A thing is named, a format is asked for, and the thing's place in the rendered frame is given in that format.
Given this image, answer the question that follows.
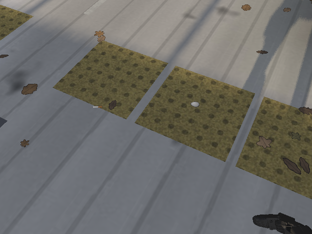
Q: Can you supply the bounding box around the robot right hand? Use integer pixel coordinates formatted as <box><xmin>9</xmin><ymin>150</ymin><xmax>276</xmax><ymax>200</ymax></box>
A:
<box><xmin>253</xmin><ymin>213</ymin><xmax>312</xmax><ymax>234</ymax></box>

